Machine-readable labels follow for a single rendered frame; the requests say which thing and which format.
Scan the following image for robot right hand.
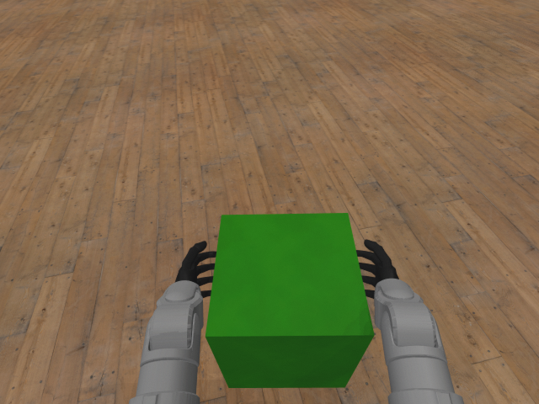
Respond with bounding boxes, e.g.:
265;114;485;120
356;239;399;299

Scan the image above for carton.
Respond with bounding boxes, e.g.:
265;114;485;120
205;213;375;388

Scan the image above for robot right forearm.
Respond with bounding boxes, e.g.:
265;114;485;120
374;279;464;404

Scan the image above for robot left forearm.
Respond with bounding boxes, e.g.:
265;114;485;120
129;280;204;404

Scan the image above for robot left hand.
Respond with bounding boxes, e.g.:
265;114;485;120
175;241;216;298

